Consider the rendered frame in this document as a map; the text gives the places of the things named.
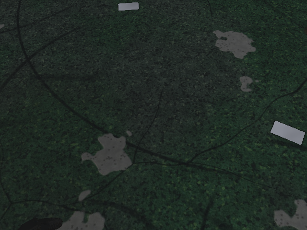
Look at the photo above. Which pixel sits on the left robot hand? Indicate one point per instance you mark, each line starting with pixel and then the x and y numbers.
pixel 42 224

